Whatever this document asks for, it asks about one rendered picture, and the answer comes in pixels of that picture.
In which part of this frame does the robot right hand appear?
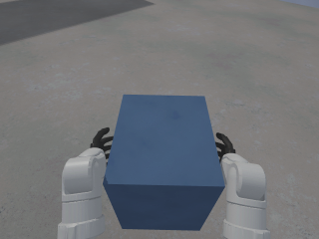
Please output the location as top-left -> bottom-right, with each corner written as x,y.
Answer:
215,132 -> 236,163

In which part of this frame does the carton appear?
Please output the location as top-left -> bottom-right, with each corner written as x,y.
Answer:
103,95 -> 225,231

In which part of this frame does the left robot forearm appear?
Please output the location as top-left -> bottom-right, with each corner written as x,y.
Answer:
57,147 -> 107,239

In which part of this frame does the robot left hand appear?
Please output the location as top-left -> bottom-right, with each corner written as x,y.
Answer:
90,127 -> 114,167

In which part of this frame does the right robot forearm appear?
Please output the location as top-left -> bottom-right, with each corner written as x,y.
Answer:
220,153 -> 271,239

